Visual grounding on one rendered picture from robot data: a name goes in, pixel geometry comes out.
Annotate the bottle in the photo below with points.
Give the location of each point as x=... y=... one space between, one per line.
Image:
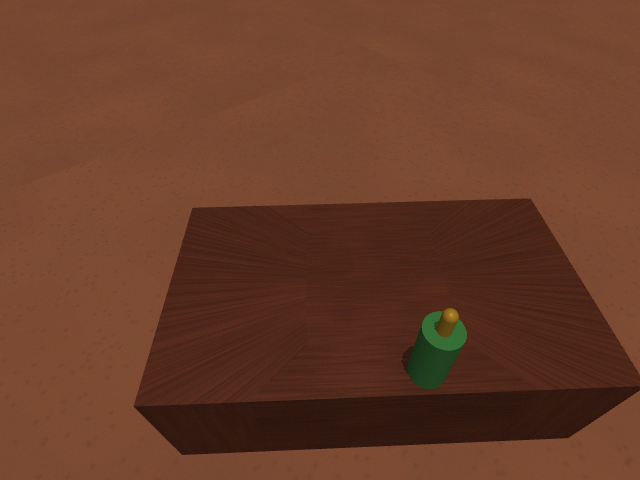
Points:
x=439 y=342

